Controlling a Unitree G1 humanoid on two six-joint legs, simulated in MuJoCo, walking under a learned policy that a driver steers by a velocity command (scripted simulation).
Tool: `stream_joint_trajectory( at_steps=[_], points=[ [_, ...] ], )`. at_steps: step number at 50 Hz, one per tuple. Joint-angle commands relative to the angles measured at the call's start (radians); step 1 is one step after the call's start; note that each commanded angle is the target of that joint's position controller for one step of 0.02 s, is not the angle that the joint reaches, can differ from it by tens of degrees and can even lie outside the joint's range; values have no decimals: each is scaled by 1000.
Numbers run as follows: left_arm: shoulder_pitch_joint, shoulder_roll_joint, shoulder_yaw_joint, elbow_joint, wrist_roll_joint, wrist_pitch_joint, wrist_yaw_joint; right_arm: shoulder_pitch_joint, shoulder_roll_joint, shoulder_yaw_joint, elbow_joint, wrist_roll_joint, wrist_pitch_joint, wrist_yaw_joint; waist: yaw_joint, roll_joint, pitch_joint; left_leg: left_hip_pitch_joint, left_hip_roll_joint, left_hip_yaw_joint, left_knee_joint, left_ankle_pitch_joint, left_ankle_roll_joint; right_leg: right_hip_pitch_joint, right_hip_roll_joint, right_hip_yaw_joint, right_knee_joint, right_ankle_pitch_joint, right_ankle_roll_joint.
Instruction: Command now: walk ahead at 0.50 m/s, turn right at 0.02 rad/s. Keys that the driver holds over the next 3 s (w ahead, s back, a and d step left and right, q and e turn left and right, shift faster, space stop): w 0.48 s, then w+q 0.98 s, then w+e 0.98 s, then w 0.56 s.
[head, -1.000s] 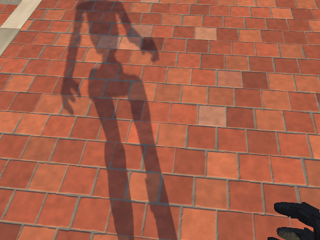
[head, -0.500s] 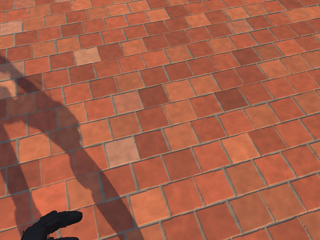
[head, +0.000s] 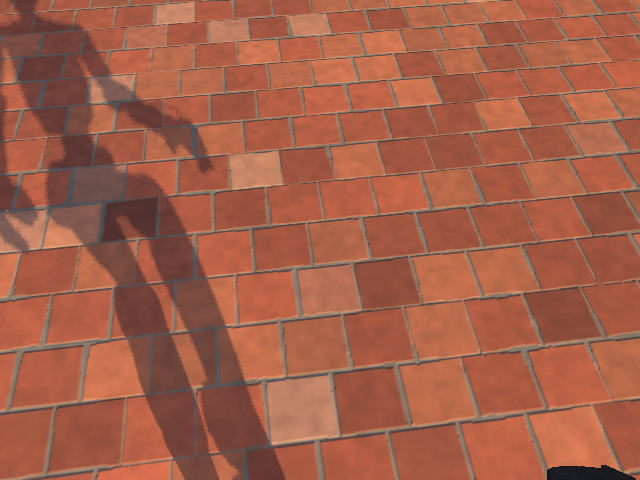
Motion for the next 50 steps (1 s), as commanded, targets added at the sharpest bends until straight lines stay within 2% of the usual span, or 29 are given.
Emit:
stream_joint_trajectory(
  at_steps=[1, 2, 3, 4, 5, 6, 7, 8, 9, 12, 15, 19, 22, 24, 26, 27, 28, 29, 30, 31, 32, 33, 34, 36, 39, 41, 45, 48, 50],
  points=[
    [-30, 163, 37, -38, 0, 6, 12, 130, -162, -61, -18, -4, -19, -5, -134, -109, -68, 247, -54, 53, -43, -55, 59, -33, -229, 84, 200, 716, -126],
    [-18, 119, 17, -54, 16, 8, 16, 301, -228, -84, 20, -11, -17, -15, -196, -42, -210, 530, 57, -63, 1, 1, 111, -181, -174, 35, 462, 583, -88],
    [109, 12, -17, -76, 21, -13, 7, 388, -329, -107, 37, -17, -10, -18, -155, 212, -347, 916, 301, -525, -63, -172, 281, -604, -1, 6, 861, 94, -5],
    [62, 62, -8, -61, 8, -33, 3, 411, -243, -85, 42, 1, -7, -15, -193, 212, -392, 944, 326, -743, -214, -355, 298, -747, 16, 146, 1002, -219, -5],
    [-30, 135, 12, -89, -19, -45, -2, 339, -202, -69, 30, 2, -9, -17, -189, 142, -232, 828, 298, -614, -235, -411, 246, -834, -44, 153, 1047, -164, -22],
    [-100, 131, 9, -108, -20, -49, 0, 269, -175, -61, 15, -5, -8, -19, -165, 68, -143, 688, 261, -492, -247, -361, 215, -824, -98, 120, 1009, -75, -32],
    [-132, 123, 10, -114, -4, -46, 4, 214, -145, -51, 9, -14, -8, -17, -137, 35, -68, 551, 227, -407, -278, -273, 208, -789, -129, 108, 942, -11, -30],
    [-116, 115, 16, -110, 5, -36, 6, 183, -120, -43, 5, -24, -14, -17, -101, 60, -50, 466, 197, -348, -304, -198, 196, -720, -159, 118, 891, 38, -30],
    [-91, 98, 14, -100, 6, -25, 6, 170, -113, -42, 5, -25, -18, -15, -81, 72, -44, 418, 178, -309, -331, -156, 196, -673, -165, 116, 866, 62, -25],
    [-107, 64, 8, -102, 13, -6, 10, 186, -144, -51, 26, -16, -30, -22, -66, 46, -15, 370, 170, -216, -386, -32, 219, -683, -174, 101, 772, 139, 2],
    [-199, 50, 3, -124, 18, -9, 8, 222, -161, -56, 49, -12, -23, -36, -89, 21, 10, 401, 150, -141, -405, 33, 202, -729, -174, 93, 603, 299, 21],
    [-332, 23, -9, -153, 10, -22, -8, 284, -178, -58, 79, -1, -13, -45, -140, 21, 39, 431, 124, -69, -406, 26, 171, -681, -136, 52, 382, 452, 21],
    [-413, 26, -12, -181, 3, -29, -25, 336, -186, -61, 109, 4, 2, -46, -169, 22, 64, 512, 159, -76, -375, 20, 170, -692, -117, 46, 300, 436, 10],
    [-437, 37, -11, -197, 1, -35, -36, 346, -193, -65, 122, 8, 14, -50, -163, 30, 72, 577, 191, -89, -338, 58, 160, -700, -109, 50, 262, 376, -12],
    [-408, 60, -2, -197, 4, -41, -41, 343, -202, -70, 129, 12, 24, -54, -131, 43, 56, 605, 206, -117, -275, 152, 145, -626, -90, 48, 228, 302, -35],
    [-339, 81, 9, -180, 7, -45, -39, 320, -211, -72, 126, 14, 28, -56, -85, 52, 18, 598, 191, -112, -201, 281, 132, -517, -63, 27, 204, 282, -50],
    [-195, 123, 33, -136, 12, -47, -31, 305, -196, -66, 121, 12, 32, -57, -13, 36, -73, 550, 138, -80, -44, 374, 107, -304, -45, 9, 184, 303, -76],
    [-11, 193, 55, -100, 26, -47, -19, 300, -143, -44, 95, -7, 29, -56, 58, -35, -229, 364, 77, -40, 233, 193, 69, 12, -187, 145, 240, 340, -134],
    [57, 275, 75, -80, 30, -37, -16, 434, -23, -9, 81, -6, 9, -51, 9, -295, -372, -46, -94, 8, 603, -379, -4, 378, -438, 581, 169, 153, -277],
    [69, 178, 50, -85, 24, -34, -15, 394, -107, -29, 99, 15, -7, -47, 47, -255, -386, -147, -77, -130, 739, -565, -1, 349, -450, 714, 68, 20, -270],
    [2, 135, 33, -87, 22, -35, -11, 305, -171, -50, 69, 38, -13, -46, 42, -201, -229, -212, -28, -130, 777, -496, 8, 227, -419, 565, 44, 10, -224],
    [-68, 110, 25, -93, 23, -37, -9, 252, -165, -51, 55, 36, -12, -49, 14, -148, -145, -194, 20, -102, 747, -409, 8, 92, -383, 446, 15, 71, -200],
    [-124, 78, 17, -90, 25, -41, -12, 228, -155, -55, 53, 23, -5, -53, -15, -125, -76, -161, 47, -99, 696, -348, 5, -25, -347, 357, -26, 134, -187],
    [-181, 49, 12, -82, 33, -55, -14, 274, -118, -60, 67, 23, 24, -53, -68, -153, -38, -57, 80, -106, 646, -279, -2, -152, -305, 229, -92, 215, -173],
    [-193, 72, 23, -56, 35, -69, -9, 250, -79, -59, 48, 19, 54, -55, -90, -116, 10, -87, 88, -108, 590, -207, -18, -201, -306, 106, -142, 329, -183],
    [-178, 87, 29, -38, 38, -67, 0, 209, -74, -60, 29, 13, 57, -52, -84, -99, 28, -134, 87, -114, 504, -116, -28, -179, -300, 38, -152, 371, -182],
    [-159, 115, 37, -19, 32, -54, 15, 94, -52, -49, -9, 9, 46, -26, -46, -82, 59, -108, 71, -43, 275, 55, -22, -148, -276, -89, -163, 400, -157],
    [-108, 138, 46, 6, 20, -38, 20, -4, -44, -42, -54, 8, 45, -9, -9, -66, 91, -130, 60, 1, 173, 49, -3, -59, -305, -130, -146, 422, -151],
    [-88, 151, 52, 20, 9, -22, 19, -39, -51, -43, -82, 9, 47, 1, -5, -72, 101, -145, 49, 24, 134, -9, 18, 17, -327, -149, -107, 481, -140]
  ],
)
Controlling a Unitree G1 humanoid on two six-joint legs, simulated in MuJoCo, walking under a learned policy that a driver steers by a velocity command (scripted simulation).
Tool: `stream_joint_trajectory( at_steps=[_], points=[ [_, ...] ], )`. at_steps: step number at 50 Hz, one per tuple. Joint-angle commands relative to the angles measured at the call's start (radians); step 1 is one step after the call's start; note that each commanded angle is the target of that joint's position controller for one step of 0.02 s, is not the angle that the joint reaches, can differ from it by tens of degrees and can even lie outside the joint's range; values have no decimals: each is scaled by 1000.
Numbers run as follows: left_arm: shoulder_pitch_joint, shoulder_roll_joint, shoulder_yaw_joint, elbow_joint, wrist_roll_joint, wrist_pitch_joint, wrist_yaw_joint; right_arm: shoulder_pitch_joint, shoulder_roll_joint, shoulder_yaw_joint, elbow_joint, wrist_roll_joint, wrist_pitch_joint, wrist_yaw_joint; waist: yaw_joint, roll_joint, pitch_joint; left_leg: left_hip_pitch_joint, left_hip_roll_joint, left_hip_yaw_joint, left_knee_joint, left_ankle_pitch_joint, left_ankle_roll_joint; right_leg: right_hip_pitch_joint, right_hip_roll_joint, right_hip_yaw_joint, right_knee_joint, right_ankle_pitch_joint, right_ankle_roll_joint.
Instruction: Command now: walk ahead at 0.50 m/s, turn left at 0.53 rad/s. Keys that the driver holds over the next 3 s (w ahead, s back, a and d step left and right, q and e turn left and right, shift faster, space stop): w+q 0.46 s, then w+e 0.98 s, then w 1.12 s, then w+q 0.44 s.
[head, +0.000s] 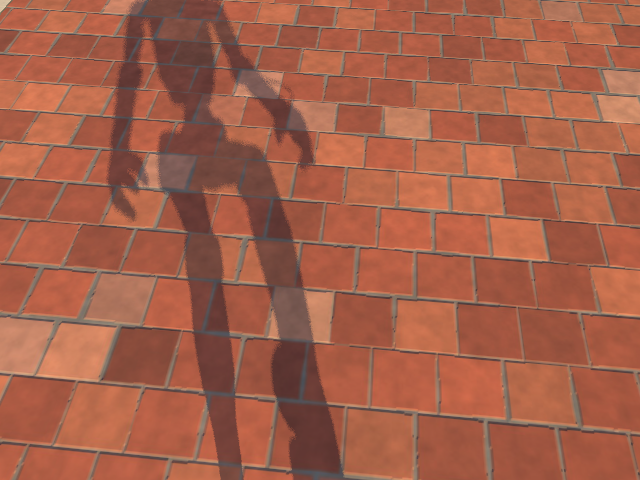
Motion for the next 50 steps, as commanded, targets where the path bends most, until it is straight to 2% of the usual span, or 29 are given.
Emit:
stream_joint_trajectory(
  at_steps=[1, 3, 4, 5, 6, 7, 8, 9, 10, 11, 12, 15, 18, 22, 25, 28, 29, 30, 31, 32, 33, 34, 35, 36, 37, 40, 42, 45, 50],
  points=[
    [-5, 188, 46, -38, -18, 11, 7, -113, -55, -8, -112, 1, -11, 18, -6, -80, 71, -30, -17, 45, -56, -68, 34, 24, -317, 59, -21, 497, -136],
    [-29, 218, 55, -44, -27, 25, 11, -61, -88, -26, -119, 1, -6, 22, -54, -114, 14, 86, -79, 103, -57, -172, 73, 55, -317, 33, 112, 826, -114],
    [-45, 229, 57, -48, -31, 34, 13, 30, -118, -44, -102, 4, -4, 21, -110, -124, -40, 206, -122, 130, -64, -208, 98, 44, -305, 18, 250, 958, -100],
    [-64, 223, 53, -53, -36, 39, 14, 187, -168, -75, -62, 7, -2, 12, -198, -102, -120, 432, -170, 136, -132, -152, 134, -35, -265, -7, 460, 948, -68],
    [-48, 180, 35, -70, -10, 32, 16, 340, -263, -113, -25, 8, 8, -11, -250, 17, -208, 731, -64, -71, -166, -151, 192, -285, -217, -10, 776, 618, -16],
    [40, 29, -11, -125, 22, 2, 1, 289, -356, -119, -35, 14, -3, -14, -109, 254, -286, 1017, 168, -646, -285, -332, 380, -722, 0, 120, 1098, -287, 42],
    [-74, 110, -2, -137, -20, -39, -12, 311, -266, -91, -66, 4, -20, -5, -186, 114, -365, 1047, 217, -809, -423, -427, 388, -830, 0, 333, 1181, -309, 21],
    [-160, 151, 10, -164, -55, -60, -18, 275, -213, -75, -60, -5, -36, -2, -190, 68, -227, 958, 197, -672, -438, -345, 339, -904, -44, 333, 1156, -211, -8],
    [-166, 140, 6, -160, -40, -70, -12, 216, -185, -67, -67, -1, -44, -2, -146, -5, -155, 818, 154, -552, -429, -243, 304, -863, -89, 335, 1072, -123, -21],
    [-159, 146, 14, -145, -12, -69, -5, 147, -149, -56, -81, -2, -45, -5, -105, -21, -105, 685, 112, -452, -434, -135, 279, -791, -119, 335, 985, -72, -15],
    [-137, 154, 20, -139, -3, -58, -5, 111, -127, -47, -100, -15, -46, -11, -71, 0, -95, 602, 88, -402, -453, -58, 270, -720, -138, 345, 942, -34, -9],
    [-141, 123, 18, -148, 12, -26, -5, 123, -152, -51, -104, -10, -51, -27, -52, -8, -70, 491, 56, -322, -490, 76, 275, -673, -128, 319, 812, 29, 35],
    [-254, 92, 5, -185, 14, -19, -5, 170, -178, -58, -91, -5, -48, -47, -85, 5, -31, 446, 8, -257, -493, 77, 240, -682, -94, 307, 594, 213, 67],
    [-378, 75, -7, -226, -2, -29, -23, 227, -180, -60, -74, 1, -37, -54, -139, 44, -12, 414, -20, -255, -475, -50, 189, -588, -34, 298, 358, 400, 64],
    [-390, 96, -6, -231, -7, -42, -41, 268, -154, -52, -48, 1, -34, -56, -151, 58, -17, 521, 28, -291, -417, -78, 181, -593, -40, 312, 289, 411, 38],
    [-362, 121, 0, -227, -6, -50, -51, 281, -162, -53, -31, -10, -28, -59, -136, 93, -3, 639, 88, -315, -358, 67, 167, -602, -41, 288, 273, 282, -18],
    [-312, 137, 7, -215, -5, -52, -49, 266, -165, -53, -32, -11, -25, -58, -106, 101, -22, 661, 79, -294, -300, 224, 152, -540, -20, 259, 251, 243, -46],
    [-208, 167, 23, -182, 1, -55, -46, 254, -153, -47, -37, -12, -22, -58, -54, 83, -92, 667, 31, -245, -167, 392, 130, -397, -1, 240, 232, 259, -83],
    [-50, 205, 33, -156, 11, -55, -46, 248, -130, -32, -55, -24, -21, -59, 11, 24, -237, 555, -18, -194, 73, 313, 99, -135, -109, 374, 279, 315, -151],
    [70, 292, 58, -130, 13, -45, -49, 382, -76, -16, -58, -11, -35, -55, -14, -236, -378, 192, -168, -99, 448, -79, 4, 232, -311, 795, 234, 168, -329],
    [87, 230, 42, -109, -24, -39, -61, 366, -98, -10, -62, -14, -50, -51, -5, -313, -355, -17, -193, -129, 564, -546, -9, 291, -360, 1068, 71, -79, -356],
    [22, 171, 24, -126, -36, -34, -59, 243, -161, -24, -87, 1, -62, -45, 10, -203, -189, -114, -128, -149, 612, -490, 2, 176, -338, 984, 54, -187, -305],
    [-32, 154, 16, -146, -19, -24, -55, 148, -158, -20, -109, -2, -73, -43, 6, -102, -104, -103, -94, -123, 575, -418, 10, 38, -294, 869, 39, -132, -273],
    [-62, 142, 10, -152, -9, -18, -53, 103, -148, -22, -124, -18, -82, -42, -15, -59, -34, -91, -69, -108, 498, -373, 7, -78, -258, 790, 20, -32, -268],
    [-74, 126, 3, -157, -3, -19, -48, 107, -141, -26, -126, -32, -86, -42, -43, -70, -32, -35, -41, -109, 422, -332, 3, -135, -223, 734, 7, 65, -255],
    [-58, 135, 4, -154, -12, -15, -34, 118, -101, -19, -133, -39, -82, -44, -68, -124, -51, 34, -40, -73, 266, -309, -35, -203, -176, 641, -14, 242, -264],
    [-35, 169, 16, -148, -19, -11, -19, 52, -78, -8, -154, -38, -79, -47, -55, -115, -40, 52, -52, -57, 129, -222, -61, -246, -159, 591, -24, 297, -260],
    [8, 185, 24, -137, -27, 3, -5, -56, -57, 3, -176, -30, -85, -40, -16, -114, -27, 135, -89, -52, -66, -24, -81, -303, -120, 543, -13, 287, -223],
    [91, 174, 25, -121, -34, 30, 6, -156, -87, -7, -206, -11, -102, -23, 7, -127, -26, 221, -131, -78, -218, 7, -76, -244, -139, 632, 73, 209, -193]
  ],
)
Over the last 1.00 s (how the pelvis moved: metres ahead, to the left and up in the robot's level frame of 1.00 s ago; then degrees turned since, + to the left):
0.53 0.00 0.01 14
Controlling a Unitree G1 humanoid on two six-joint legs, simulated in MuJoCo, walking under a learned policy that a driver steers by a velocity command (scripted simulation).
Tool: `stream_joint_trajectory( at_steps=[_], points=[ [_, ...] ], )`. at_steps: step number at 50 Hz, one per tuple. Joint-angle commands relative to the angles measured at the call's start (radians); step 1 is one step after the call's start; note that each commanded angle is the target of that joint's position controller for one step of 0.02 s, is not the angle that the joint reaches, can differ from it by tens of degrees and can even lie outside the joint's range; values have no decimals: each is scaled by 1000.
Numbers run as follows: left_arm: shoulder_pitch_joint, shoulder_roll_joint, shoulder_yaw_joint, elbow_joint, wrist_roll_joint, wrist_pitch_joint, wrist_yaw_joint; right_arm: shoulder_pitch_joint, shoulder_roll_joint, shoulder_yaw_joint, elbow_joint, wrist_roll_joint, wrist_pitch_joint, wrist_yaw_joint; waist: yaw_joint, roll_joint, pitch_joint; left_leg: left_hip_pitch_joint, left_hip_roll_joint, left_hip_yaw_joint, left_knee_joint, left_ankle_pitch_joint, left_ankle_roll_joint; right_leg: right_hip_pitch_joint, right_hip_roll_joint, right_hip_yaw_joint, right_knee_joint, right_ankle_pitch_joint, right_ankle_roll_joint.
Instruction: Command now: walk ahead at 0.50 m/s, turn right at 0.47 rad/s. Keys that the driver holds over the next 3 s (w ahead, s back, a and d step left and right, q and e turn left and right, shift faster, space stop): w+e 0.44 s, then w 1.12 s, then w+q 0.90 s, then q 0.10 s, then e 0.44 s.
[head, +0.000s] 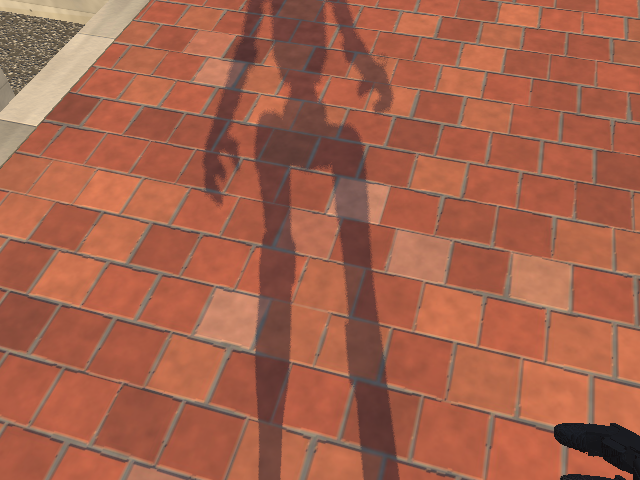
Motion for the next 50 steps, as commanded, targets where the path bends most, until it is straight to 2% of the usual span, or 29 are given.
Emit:
stream_joint_trajectory(
  at_steps=[1, 3, 4, 5, 6, 7, 8, 9, 10, 11, 13, 16, 18, 21, 25, 27, 28, 29, 30, 31, 32, 33, 34, 35, 36, 38, 41, 45, 50],
  points=[
    [5, 173, 44, -59, -3, 2, 12, -71, -103, -32, -87, 11, -28, 6, -43, -127, -24, 156, -46, 25, -66, -18, 10, -58, -232, 240, -29, 184, -122],
    [-21, 160, 43, -71, 0, 7, 13, 27, -132, -49, -61, 11, -35, 1, -107, -140, -55, 307, -37, 39, -128, -42, 52, -69, -210, 251, 61, 223, -91],
    [-36, 125, 31, -85, 8, 3, 10, 135, -168, -64, -44, -2, -39, -7, -163, -121, -137, 492, 31, -4, -116, -59, 95, -126, -164, 207, 207, 240, -60],
    [-27, 61, 9, -110, 30, -2, 8, 301, -233, -80, -28, -10, -34, -17, -220, 18, -284, 748, 220, -188, -96, -101, 159, -266, -88, 101, 499, 26, -19],
    [103, 32, -3, -141, -4, -12, 7, 345, -280, -91, 10, -14, -16, -6, -150, 349, -360, 947, 404, -620, -191, -323, 302, -576, -7, 0, 759, -348, 20],
    [77, 136, 17, -112, -16, -8, 12, 307, -180, -71, -6, -1, -12, -2, -168, 202, -250, 867, 384, -617, -226, -482, 281, -678, -93, 19, 877, -298, 34],
    [-20, 173, 30, -124, -8, -3, 10, 270, -130, -57, -9, 2, -9, -4, -187, 109, -134, 755, 336, -453, -236, -423, 243, -697, -119, -2, 900, -204, 40],
    [-58, 157, 30, -129, 0, 2, 10, 225, -115, -48, -9, -6, -7, -2, -166, 44, -77, 649, 292, -338, -259, -292, 227, -663, -149, -25, 887, -133, 52],
    [-85, 145, 32, -142, 8, 4, 6, 196, -96, -43, 1, -9, -5, -2, -149, 48, -35, 578, 261, -261, -282, -201, 227, -651, -172, -29, 850, -89, 58],
    [-86, 127, 33, -150, 4, 9, -2, 181, -90, -40, 8, -16, -6, -3, -130, 77, -21, 522, 237, -190, -307, -147, 219, -614, -196, -36, 830, -63, 60],
    [-101, 89, 25, -167, -2, 19, -10, 177, -94, -44, 24, -9, -14, -2, -120, 89, -13, 477, 224, -101, -349, -73, 231, -603, -211, -61, 797, -32, 70],
    [-161, 71, 17, -203, 8, 23, -17, 185, -135, -59, 50, -6, -18, -5, -121, 53, -1, 479, 238, -5, -380, 41, 252, -639, -224, -67, 687, 62, 88],
    [-197, 65, 11, -213, 6, 18, -29, 182, -152, -63, 62, -7, -13, -8, -130, 40, -1, 487, 220, 77, -383, 86, 238, -618, -221, -85, 574, 173, 85],
    [-296, 55, 2, -241, 8, 9, -48, 210, -179, -67, 84, 1, -4, -13, -165, 27, 21, 498, 210, 169, -380, 106, 211, -565, -200, -137, 412, 293, 66],
    [-382, 61, 1, -291, 7, 8, -62, 281, -211, -75, 129, 25, 14, -9, -176, 27, 45, 589, 252, 201, -340, 192, 193, -527, -163, -172, 296, 205, 15],
    [-341, 94, 17, -293, 16, 9, -62, 284, -241, -81, 141, 33, 25, -11, -129, 56, 4, 630, 260, 226, -230, 485, 178, -413, -105, -216, 261, 106, -27],
    [-236, 128, 38, -268, 19, 11, -58, 275, -248, -80, 146, 35, 31, -13, -58, 56, -59, 616, 242, 258, -90, 617, 158, -255, -67, -241, 215, 122, -54],
    [-82, 180, 66, -222, 17, 16, -46, 285, -225, -67, 148, 29, 33, -18, 17, 40, -142, 508, 204, 292, 105, 598, 126, -3, -43, -234, 183, 186, -82],
    [61, 276, 92, -197, 21, 25, -26, 312, -155, -39, 116, -2, 24, -18, 49, -107, -269, 197, 135, 314, 452, 200, 76, 348, -251, 71, 203, 211, -163],
    [40, 322, 86, -203, 14, 17, -29, 411, -72, -5, 107, -10, 2, -4, -43, -270, -421, -64, -25, 159, 731, -600, 40, 520, -464, 564, 67, 72, -313],
    [41, 226, 60, -208, 15, 7, -36, 300, -174, -32, 109, 28, -12, 6, 23, -142, -391, -152, 12, 33, 807, -577, 50, 480, -453, 540, 6, 13, -280],
    [-8, 202, 49, -199, 18, -2, -38, 213, -185, -35, 76, 49, -21, 8, 12, -133, -229, -207, 48, 56, 788, -497, 63, 343, -415, 376, -11, 87, -240],
    [-72, 177, 41, -196, 18, -6, -37, 190, -168, -31, 78, 34, -25, -1, -28, -76, -152, -183, 89, 64, 716, -408, 67, 205, -370, 268, -23, 166, -209],
    [-122, 146, 31, -200, 26, -10, -39, 193, -169, -36, 85, 16, -20, -6, -64, -83, -103, -130, 113, 64, 660, -355, 62, 89, -338, 191, -50, 259, -196],
    [-149, 123, 24, -206, 35, -15, -39, 228, -162, -37, 96, 14, -8, -4, -99, -100, -96, -65, 130, 53, 637, -314, 59, 15, -317, 151, -84, 290, -193],
    [-161, 121, 25, -196, 31, -30, -38, 261, -128, -32, 112, 10, 14, -4, -125, -94, -89, -26, 133, 59, 588, -273, 40, -51, -310, 104, -142, 319, -210],
    [-138, 142, 30, -162, 30, -42, -27, 181, -108, -26, 88, -2, 29, -10, -116, -73, -30, -94, 135, 60, 452, -139, 9, -73, -298, 29, -192, 356, -208],
    [-92, 156, 31, -124, 25, -34, -12, 56, -80, -13, 61, 2, 14, 5, -69, -75, 9, -76, 100, 82, 185, 93, 12, -55, -256, -61, -205, 321, -158],
    [-5, 180, 39, -60, 13, -21, -8, -72, -86, -7, 16, 13, 2, 32, -25, -77, 51, -83, 59, 91, 20, 100, 45, 69, -313, -48, -169, 285, -147]
  ],
)
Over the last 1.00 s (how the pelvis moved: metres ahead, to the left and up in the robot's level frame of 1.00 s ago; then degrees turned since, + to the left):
0.57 0.10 0.01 9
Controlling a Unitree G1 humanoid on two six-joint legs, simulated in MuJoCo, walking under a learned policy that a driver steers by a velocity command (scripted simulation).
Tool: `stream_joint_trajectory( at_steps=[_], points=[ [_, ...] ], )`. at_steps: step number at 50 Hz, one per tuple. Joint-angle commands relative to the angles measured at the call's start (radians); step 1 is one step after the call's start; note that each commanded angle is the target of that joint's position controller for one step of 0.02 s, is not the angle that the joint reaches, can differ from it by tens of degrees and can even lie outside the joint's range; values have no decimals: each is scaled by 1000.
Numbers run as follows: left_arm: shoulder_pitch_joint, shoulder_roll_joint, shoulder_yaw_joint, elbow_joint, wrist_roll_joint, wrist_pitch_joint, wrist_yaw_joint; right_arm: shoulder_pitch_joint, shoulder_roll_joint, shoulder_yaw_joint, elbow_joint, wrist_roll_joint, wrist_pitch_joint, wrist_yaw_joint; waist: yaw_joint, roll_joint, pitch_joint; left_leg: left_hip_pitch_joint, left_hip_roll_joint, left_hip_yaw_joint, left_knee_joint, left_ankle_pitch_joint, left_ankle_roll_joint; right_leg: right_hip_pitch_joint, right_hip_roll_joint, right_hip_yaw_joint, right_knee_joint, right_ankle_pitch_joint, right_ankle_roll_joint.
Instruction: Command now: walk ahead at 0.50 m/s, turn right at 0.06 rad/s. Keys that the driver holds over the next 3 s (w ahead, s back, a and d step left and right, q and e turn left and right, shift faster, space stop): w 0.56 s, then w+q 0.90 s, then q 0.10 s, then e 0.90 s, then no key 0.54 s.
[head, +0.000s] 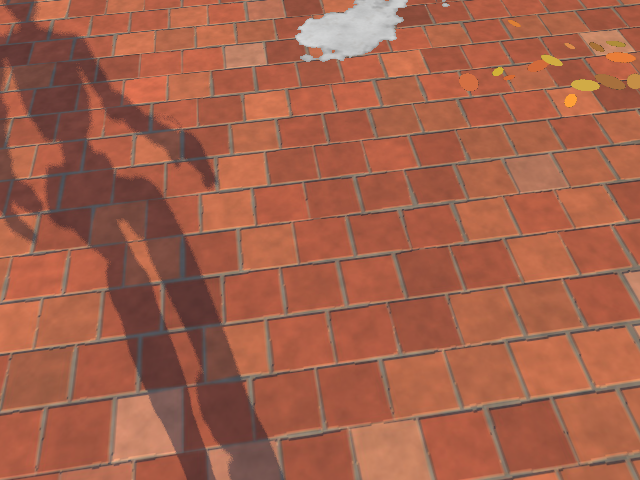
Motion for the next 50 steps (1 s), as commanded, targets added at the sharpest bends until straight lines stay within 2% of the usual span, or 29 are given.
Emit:
stream_joint_trajectory(
  at_steps=[1, 3, 4, 5, 6, 7, 8, 9, 10, 11, 12, 14, 16, 22, 25, 27, 30, 31, 32, 33, 34, 35, 36, 37, 38, 40, 42, 45, 50],
  points=[
    [38, 176, 48, -14, -8, 0, 9, -130, -79, -14, -102, 3, -23, 17, 7, -103, 62, -7, -22, 4, -73, -29, 32, 6, -312, 131, -34, 307, -141],
    [35, 185, 52, -1, -10, 10, 15, -103, -96, -19, -101, 2, -26, 24, -18, -118, 43, 37, -38, 13, -99, -107, 59, 61, -331, 137, 19, 405, -121],
    [23, 193, 54, 0, -10, 15, 18, -57, -113, -26, -91, 0, -28, 23, -46, -133, 12, 113, -63, 36, -106, -146, 76, 73, -323, 129, 75, 541, -107],
    [5, 191, 52, -1, -8, 21, 20, 47, -139, -43, -61, -2, -28, 18, -106, -130, -55, 265, -98, 71, -128, -144, 101, 61, -286, 97, 201, 701, -86],
    [10, 159, 37, -8, 2, 25, 23, 205, -190, -64, -20, -7, -27, 9, -172, -103, -176, 523, -59, 36, -95, -103, 141, -42, -232, 56, 410, 667, -53],
    [123, 68, 6, -34, 14, 9, 18, 327, -290, -88, -5, -24, -23, 2, -156, 86, -351, 942, 197, -343, -74, -164, 285, -412, -108, 8, 798, 309, 17],
    [131, 47, -4, -18, 5, -9, 12, 377, -244, -78, 18, -3, -17, 6, -172, 236, -438, 1066, 290, -700, -256, -367, 363, -633, 2, 90, 1012, -304, 45],
    [41, 147, 21, -39, -21, -24, 5, 325, -188, -57, 10, 9, -16, 5, -186, 137, -300, 976, 263, -630, -301, -516, 310, -745, -65, 149, 1092, -288, 29],
    [-49, 155, 21, -68, -33, -32, 3, 251, -162, -48, -5, 2, -13, 0, -169, 75, -178, 832, 230, -500, -322, -509, 274, -769, -118, 111, 1068, -202, 17],
    [-95, 147, 21, -78, -20, -32, 5, 188, -140, -40, -11, -9, -12, 0, -140, 16, -82, 680, 193, -401, -356, -419, 262, -746, -158, 85, 1003, -127, 19],
    [-90, 141, 27, -74, -7, -25, 8, 150, -112, -31, -17, -19, -17, 1, -105, 29, -52, 582, 161, -336, -382, -333, 250, -686, -193, 93, 937, -72, 22],
    [-36, 104, 23, -52, -3, -6, 9, 126, -102, -28, -15, -20, -25, 3, -65, 51, -44, 490, 126, -254, -431, -234, 255, -601, -209, 86, 886, -29, 37],
    [-53, 84, 18, -57, 3, 6, 14, 134, -125, -34, 0, -13, -33, 0, -56, 37, -22, 456, 122, -190, -466, -147, 271, -617, -218, 73, 820, 21, 59],
    [-253, 44, 1, -102, 5, -10, 2, 205, -162, -43, 45, -1, -20, -22, -117, 8, 22, 489, 67, -38, -489, -61, 226, -616, -190, 30, 449, 337, 83],
    [-342, 44, -2, -128, -4, -18, -13, 269, -176, -47, 78, 7, -8, -24, -153, 7, 42, 559, 96, -42, -469, -84, 223, -610, -166, 19, 350, 366, 76],
    [-377, 54, -1, -146, -7, -22, -24, 288, -180, -50, 95, 10, 5, -26, -155, 12, 53, 634, 130, -55, -435, -63, 216, -631, -159, 27, 307, 319, 57],
    [-341, 88, 12, -147, -3, -31, -32, 284, -194, -58, 108, 15, 22, -33, -109, 29, 32, 695, 158, -89, -341, 74, 191, -545, -134, 24, 261, 205, 20],
    [-254, 111, 25, -124, 0, -34, -29, 259, -199, -59, 104, 17, 27, -35, -52, 32, -15, 681, 133, -75, -245, 210, 175, -415, -106, -1, 229, 195, 2],
    [-97, 163, 51, -78, 5, -36, -20, 256, -171, -47, 98, 10, 29, -36, 18, 12, -125, 605, 75, -42, -62, 243, 145, -172, -113, 1, 237, 219, -29],
    [83, 242, 72, -52, 19, -32, -8, 266, -103, -20, 68, -18, 26, -36, 74, -117, -297, 397, -3, 7, 262, -54, 104, 141, -314, 213, 278, 241, -89],
    [99, 285, 79, -34, 18, -24, -12, 400, -4, 6, 63, 0, 6, -29, 1, -384, -407, 38, -157, -11, 558, -662, 55, 406, -503, 645, 153, 6, -224],
    [82, 177, 53, -48, 11, -23, -11, 330, -128, -23, 79, 25, -6, -26, 47, -247, -334, -57, -104, -115, 662, -667, 59, 339, -475, 648, 90, -133, -188],
    [16, 140, 40, -52, 9, -26, -6, 242, -167, -38, 51, 40, -12, -25, 40, -201, -194, -106, -62, -98, 670, -571, 67, 215, -448, 498, 67, -111, -147],
    [-51, 121, 33, -55, 13, -29, -5, 202, -154, -39, 45, 35, -11, -30, 9, -137, -127, -73, -18, -79, 639, -485, 61, 91, -413, 397, 36, -23, -129],
    [-98, 92, 26, -53, 15, -33, -7, 190, -142, -44, 46, 23, -4, -33, -16, -134, -71, -44, 7, -80, 591, -426, 54, -3, -379, 310, 1, 51, -121],
    [-139, 71, 24, -43, 25, -47, -7, 231, -102, -45, 56, 26, 22, -32, -60, -157, -48, 44, 36, -82, 557, -365, 43, -102, -349, 195, -58, 141, -115],
    [-150, 82, 30, -25, 24, -56, -4, 218, -74, -44, 45, 25, 42, -33, -76, -133, -13, 24, 43, -80, 527, -328, 32, -140, -347, 106, -92, 228, -123],
    [-135, 106, 40, 0, 29, -55, 8, 159, -63, -44, 15, 16, 50, -29, -71, -107, 18, -43, 42, -85, 406, -204, 17, -120, -340, 3, -112, 303, -125],
    [-98, 143, 50, 28, 19, -38, 24, 4, -32, -28, -41, 10, 39, 3, -16, -81, 62, -14, 21, 11, 137, -33, 32, -68, -329, -137, -122, 337, -100]
  ],
)
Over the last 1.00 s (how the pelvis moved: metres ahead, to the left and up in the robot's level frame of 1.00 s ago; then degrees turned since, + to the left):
0.52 -0.13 0.00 -23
